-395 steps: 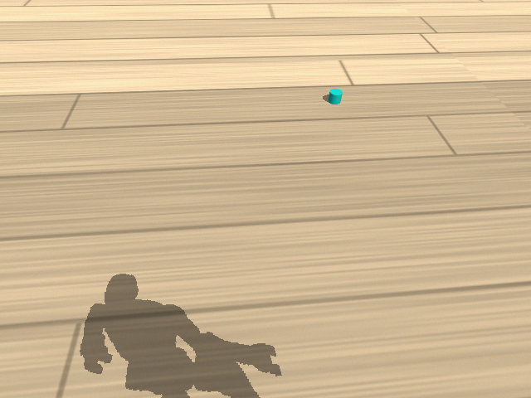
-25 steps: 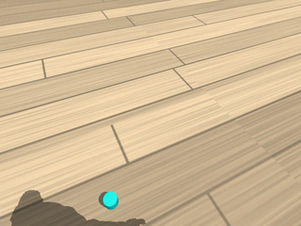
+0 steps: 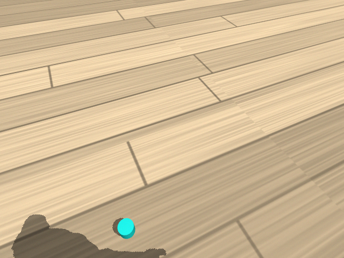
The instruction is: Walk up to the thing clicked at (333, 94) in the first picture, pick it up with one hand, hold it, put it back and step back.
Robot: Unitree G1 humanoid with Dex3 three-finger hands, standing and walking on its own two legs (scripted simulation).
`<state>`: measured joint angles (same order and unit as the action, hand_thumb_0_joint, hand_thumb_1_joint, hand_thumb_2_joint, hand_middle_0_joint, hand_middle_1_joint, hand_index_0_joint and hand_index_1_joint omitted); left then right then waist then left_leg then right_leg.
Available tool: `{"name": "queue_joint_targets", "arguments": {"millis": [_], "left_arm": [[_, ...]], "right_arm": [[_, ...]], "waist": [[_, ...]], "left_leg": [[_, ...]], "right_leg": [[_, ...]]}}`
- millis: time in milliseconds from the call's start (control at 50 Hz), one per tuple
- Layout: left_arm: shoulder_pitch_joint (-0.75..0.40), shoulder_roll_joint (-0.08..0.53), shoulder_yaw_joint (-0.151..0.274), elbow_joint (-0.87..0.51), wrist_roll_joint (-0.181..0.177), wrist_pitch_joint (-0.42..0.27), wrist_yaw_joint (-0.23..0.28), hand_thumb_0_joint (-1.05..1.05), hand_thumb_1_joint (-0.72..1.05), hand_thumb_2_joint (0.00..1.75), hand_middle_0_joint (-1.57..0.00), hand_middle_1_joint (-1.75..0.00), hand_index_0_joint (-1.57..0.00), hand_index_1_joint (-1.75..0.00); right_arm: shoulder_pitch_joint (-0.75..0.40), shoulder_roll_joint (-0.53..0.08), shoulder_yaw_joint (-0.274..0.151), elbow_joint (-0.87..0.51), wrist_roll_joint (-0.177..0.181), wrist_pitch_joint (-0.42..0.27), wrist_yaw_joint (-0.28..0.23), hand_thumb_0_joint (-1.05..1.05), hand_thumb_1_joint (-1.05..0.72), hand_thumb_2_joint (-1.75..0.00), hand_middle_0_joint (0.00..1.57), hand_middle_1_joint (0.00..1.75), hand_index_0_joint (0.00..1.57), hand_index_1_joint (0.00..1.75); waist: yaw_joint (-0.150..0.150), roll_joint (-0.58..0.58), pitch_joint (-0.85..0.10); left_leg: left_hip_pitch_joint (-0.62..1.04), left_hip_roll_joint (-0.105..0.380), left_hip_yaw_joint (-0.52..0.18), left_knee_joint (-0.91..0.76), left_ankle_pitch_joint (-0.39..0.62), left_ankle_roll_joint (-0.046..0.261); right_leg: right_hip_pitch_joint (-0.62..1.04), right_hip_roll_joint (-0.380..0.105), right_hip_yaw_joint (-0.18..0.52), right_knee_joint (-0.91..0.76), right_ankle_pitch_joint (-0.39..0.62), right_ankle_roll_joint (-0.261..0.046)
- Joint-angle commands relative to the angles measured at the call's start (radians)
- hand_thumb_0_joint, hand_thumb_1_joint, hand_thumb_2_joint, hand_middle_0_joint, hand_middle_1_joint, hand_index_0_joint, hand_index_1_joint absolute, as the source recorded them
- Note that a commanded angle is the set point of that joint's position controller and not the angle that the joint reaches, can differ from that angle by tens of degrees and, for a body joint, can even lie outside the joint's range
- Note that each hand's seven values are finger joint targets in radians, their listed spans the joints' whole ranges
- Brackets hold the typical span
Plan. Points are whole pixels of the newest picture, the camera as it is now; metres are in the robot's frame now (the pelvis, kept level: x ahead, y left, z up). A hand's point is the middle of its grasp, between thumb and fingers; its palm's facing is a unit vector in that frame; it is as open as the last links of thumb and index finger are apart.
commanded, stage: stand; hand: left
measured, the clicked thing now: (126, 228) +0.40 +0.23 -0.75
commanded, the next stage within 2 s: walk up in 0.82 s
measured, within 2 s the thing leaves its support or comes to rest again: neither
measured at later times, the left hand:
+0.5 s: hand out of the picture +0.08 +0.26 -0.15, palm faces -0.02 -0.94 -0.35, open 7.4 cm
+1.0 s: hand out of the picture +0.07 +0.27 -0.16, palm faces +0.01 -0.93 -0.37, open 7.4 cm
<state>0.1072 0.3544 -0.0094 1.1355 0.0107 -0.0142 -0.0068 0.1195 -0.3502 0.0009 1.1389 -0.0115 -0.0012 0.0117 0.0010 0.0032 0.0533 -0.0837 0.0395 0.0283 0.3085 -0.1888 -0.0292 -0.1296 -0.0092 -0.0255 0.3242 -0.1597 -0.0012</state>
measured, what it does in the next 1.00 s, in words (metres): stands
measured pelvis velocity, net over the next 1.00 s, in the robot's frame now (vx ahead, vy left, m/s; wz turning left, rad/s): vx -0.03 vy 0.01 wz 0.01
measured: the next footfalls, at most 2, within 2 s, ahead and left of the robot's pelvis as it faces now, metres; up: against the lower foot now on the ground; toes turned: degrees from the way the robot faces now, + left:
left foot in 1.14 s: -0.04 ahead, +0.15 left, +0.00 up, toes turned +0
right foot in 1.62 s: -0.18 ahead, -0.09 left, +0.00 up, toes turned -3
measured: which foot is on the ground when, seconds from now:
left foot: down 0.00-0.96, up 0.98-1.00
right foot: down 0.00-1.00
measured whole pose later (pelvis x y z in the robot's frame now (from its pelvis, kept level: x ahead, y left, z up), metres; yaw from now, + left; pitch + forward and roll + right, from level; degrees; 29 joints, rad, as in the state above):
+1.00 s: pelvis -0.03 +0.01 -0.01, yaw +0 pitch -2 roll +0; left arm 0.06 0.37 0.04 1.02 0.00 0.02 0.01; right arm 0.07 -0.39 -0.03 1.05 0.01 0.04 0.00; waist 0.01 0.01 0.15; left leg -0.26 0.02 0.00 0.61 -0.31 0.01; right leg -0.25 -0.02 -0.03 0.48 -0.20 0.00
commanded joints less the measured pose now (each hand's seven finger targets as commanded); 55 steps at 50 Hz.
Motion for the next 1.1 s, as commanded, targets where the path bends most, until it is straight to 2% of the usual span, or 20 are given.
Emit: {"name": "queue_joint_targets", "arguments": {"millis": [0,80,200,240,480,560,760,780,800,840,860,900,920,940,960,980,1000,1020,1060,1080], "left_arm": [[-0.048,0.215,0.042,-0.065,-0.003,-0.02,0.015,0.0,0.9,0.9,-0.2,-0.3,-0.2,-0.3],[-0.048,0.215,0.042,-0.063,-0.005,-0.018,0.016,0.0,0.9,0.9,-0.2,-0.3,-0.2,-0.3],[-0.044,0.216,0.043,-0.06,-0.006,-0.017,0.016,0.0,0.9,0.9,-0.2,-0.3,-0.2,-0.3],[-0.045,0.213,0.043,-0.061,-0.002,-0.018,0.017,0.0,0.9,0.9,-0.2,-0.3,-0.2,-0.3],[-0.047,0.217,0.049,-0.06,-0.004,-0.016,0.013,0.0,0.9,0.9,-0.2,-0.3,-0.2,-0.3],[-0.051,0.216,0.047,-0.063,-0.003,-0.017,0.014,0.0,0.9,0.9,-0.2,-0.3,-0.2,-0.3],[-0.035,0.217,0.044,-0.063,-0.003,-0.018,0.016,0.0,0.9,0.9,-0.2,-0.3,-0.2,-0.3],[-0.036,0.216,0.045,-0.065,-0.004,-0.019,0.017,0.0,0.9,0.9,-0.2,-0.3,-0.2,-0.3],[-0.045,0.261,0.093,-0.091,-0.017,-0.005,0.024,0.0,0.9,0.9,-0.2,-0.3,-0.2,-0.3],[-0.006,0.258,0.101,-0.109,-0.023,0.004,0.03,0.0,0.9,0.9,-0.2,-0.3,-0.2,-0.3],[-0.015,0.262,0.105,-0.126,-0.022,0.007,0.031,0.0,0.9,0.9,-0.2,-0.3,-0.2,-0.3],[-0.032,0.279,0.114,-0.161,-0.019,0.018,0.03,0.0,0.9,0.9,-0.2,-0.3,-0.2,-0.3],[-0.062,0.288,0.117,-0.18,-0.014,0.024,0.031,0.0,0.9,0.9,-0.2,-0.3,-0.2,-0.3],[-0.076,0.295,0.121,-0.2,-0.008,0.029,0.033,0.0,0.9,0.9,-0.2,-0.3,-0.2,-0.3],[-0.091,0.295,0.12,-0.219,0.003,0.032,0.036,0.0,0.9,0.9,-0.2,-0.3,-0.2,-0.3],[-0.107,0.299,0.123,-0.236,0.015,0.034,0.036,0.0,0.9,0.9,-0.2,-0.3,-0.2,-0.3],[-0.117,0.294,0.122,-0.253,0.017,0.035,0.036,0.0,0.9,0.9,-0.2,-0.3,-0.2,-0.3],[-0.128,0.283,0.117,-0.269,0.022,0.036,0.039,0.0,0.9,0.9,-0.2,-0.3,-0.2,-0.3],[-0.15,0.282,0.119,-0.296,0.024,0.042,0.042,0.0,0.9,0.9,-0.2,-0.3,-0.2,-0.3],[-0.149,0.272,0.114,-0.304,0.017,0.05,0.04,0.0,0.9,0.9,-0.2,-0.3,-0.2,-0.3]], "right_arm": [[-0.037,-0.214,-0.041,-0.061,0.0,-0.025,-0.016,0.0,-0.9,-0.9,0.2,0.3,0.2,0.3],[-0.041,-0.212,-0.041,-0.06,0.001,-0.024,-0.019,0.0,-0.9,-0.9,0.2,0.3,0.2,0.3],[-0.042,-0.209,-0.038,-0.062,0.001,-0.024,-0.018,0.0,-0.9,-0.9,0.2,0.3,0.2,0.3],[-0.047,-0.215,-0.042,-0.067,0.001,-0.024,-0.018,0.0,-0.9,-0.9,0.2,0.3,0.2,0.3],[-0.039,-0.212,-0.04,-0.068,0.0,-0.026,-0.019,0.0,-0.9,-0.9,0.2,0.3,0.2,0.3],[-0.041,-0.208,-0.041,-0.068,-0.001,-0.025,-0.018,0.0,-0.9,-0.9,0.2,0.3,0.2,0.3],[-0.035,-0.207,-0.041,-0.063,0.001,-0.024,-0.016,0.0,-0.9,-0.9,0.2,0.3,0.2,0.3],[-0.033,-0.213,-0.043,-0.063,0.0,-0.023,-0.017,0.0,-0.9,-0.9,0.2,0.3,0.2,0.3],[-0.054,-0.253,-0.059,-0.06,0.004,-0.003,-0.019,0.0,-0.9,-0.9,0.2,0.3,0.2,0.3],[-0.036,-0.232,-0.062,-0.086,0.02,0.006,-0.022,0.0,-0.9,-0.9,0.2,0.3,0.2,0.3],[-0.03,-0.235,-0.067,-0.1,0.022,0.011,-0.021,0.0,-0.9,-0.9,0.2,0.3,0.2,0.3],[-0.018,-0.222,-0.07,-0.123,0.023,0.022,-0.022,0.0,-0.9,-0.9,0.2,0.3,0.2,0.3],[-0.005,-0.221,-0.074,-0.129,0.02,0.03,-0.022,0.0,-0.9,-0.9,0.2,0.3,0.2,0.3],[0.002,-0.213,-0.078,-0.136,0.018,0.038,-0.022,0.0,-0.9,-0.9,0.2,0.3,0.2,0.3],[0.014,-0.209,-0.082,-0.146,0.011,0.048,-0.02,0.0,-0.9,-0.9,0.2,0.3,0.2,0.3],[0.039,-0.205,-0.086,-0.156,0.008,0.056,-0.019,0.0,-0.9,-0.9,0.2,0.3,0.2,0.3],[0.046,-0.206,-0.087,-0.167,0.011,0.06,-0.015,0.0,-0.9,-0.9,0.2,0.3,0.2,0.3],[0.059,-0.208,-0.09,-0.179,0.015,0.058,-0.015,0.0,-0.9,-0.9,0.2,0.3,0.2,0.3],[0.113,-0.225,-0.099,-0.183,0.009,0.047,-0.018,0.0,-0.9,-0.9,0.2,0.3,0.2,0.3],[0.133,-0.222,-0.1,-0.174,-0.002,0.039,-0.02,0.0,-0.9,-0.9,0.2,0.3,0.2,0.3]], "waist": [[-0.007,0.005,-0.102],[-0.005,-0.005,-0.09],[-0.002,0.0,-0.068],[-0.003,-0.004,-0.085],[-0.001,0.001,-0.058],[-0.002,-0.011,-0.071],[-0.005,-0.015,-0.071],[-0.004,-0.002,-0.078],[0.009,-0.009,0.039],[0.009,-0.015,-0.058],[0.002,-0.03,-0.098],[0.001,-0.076,-0.156],[-0.005,-0.104,-0.15],[-0.001,-0.132,-0.139],[0.0,-0.181,-0.117],[-0.007,-0.2,-0.097],[-0.011,-0.2,-0.08],[-0.021,-0.205,-0.082],[-0.037,-0.186,-0.119],[-0.045,-0.149,-0.123]], "left_leg": [[0.014,0.111,-0.078,-0.041,0.15,0.039],[0.01,0.11,-0.077,-0.043,0.163,0.038],[-0.002,0.108,-0.078,-0.057,0.133,0.037],[0.012,0.111,-0.077,-0.046,0.147,0.041],[-0.016,0.104,-0.082,-0.068,0.083,0.039],[-0.006,0.107,-0.086,-0.059,0.115,0.038],[0.006,0.105,-0.081,-0.052,0.122,0.037],[0.006,0.105,-0.08,-0.049,0.116,0.04],[-0.074,0.088,-0.092,0.05,0.284,0.054],[-0.04,0.081,-0.068,0.138,0.36,0.058],[-0.04,0.064,-0.058,0.187,0.335,0.061],[-0.042,0.022,-0.033,0.292,0.235,0.055],[-0.066,-0.011,-0.021,0.357,0.116,0.051],[-0.096,-0.042,-0.018,0.438,-0.074,0.052],[-0.137,-0.068,-0.028,0.55,-0.313,0.06],[-0.158,-0.053,-0.073,0.633,-0.403,0.069],[-0.155,-0.049,-0.097,0.663,-0.41,0.075],[-0.184,-0.038,-0.102,0.622,-0.384,0.073],[-0.179,-0.023,-0.081,0.477,-0.275,0.066],[-0.151,-0.03,-0.047,0.328,-0.176,0.064]], "right_leg": [[0.034,-0.128,0.108,-0.039,0.18,-0.022],[0.039,-0.126,0.104,-0.04,0.194,-0.021],[0.036,-0.125,0.104,-0.048,0.161,-0.019],[0.041,-0.127,0.102,-0.047,0.178,-0.019],[0.033,-0.125,0.104,-0.06,0.102,-0.016],[0.033,-0.125,0.1,-0.054,0.11,-0.019],[0.025,-0.125,0.102,-0.056,0.133,-0.021],[0.034,-0.128,0.105,-0.056,0.14,-0.022],[-0.034,-0.116,0.115,0.032,0.341,-0.024],[-0.002,-0.129,0.1,0.077,0.453,-0.055],[0.005,-0.143,0.111,0.085,0.475,-0.074],[-0.012,-0.201,0.169,0.081,0.487,-0.13],[-0.043,-0.242,0.204,0.071,0.466,-0.167],[-0.068,-0.287,0.239,0.069,0.462,-0.209],[-0.112,-0.333,0.275,0.059,0.442,-0.25],[-0.154,-0.353,0.276,0.063,0.413,-0.272],[-0.2,-0.338,0.257,0.082,0.395,-0.27],[-0.167,-0.314,0.243,0.113,0.406,-0.253],[-0.125,-0.275,0.216,0.197,0.375,-0.193],[-0.122,-0.238,0.19,0.252,0.317,-0.16]]}}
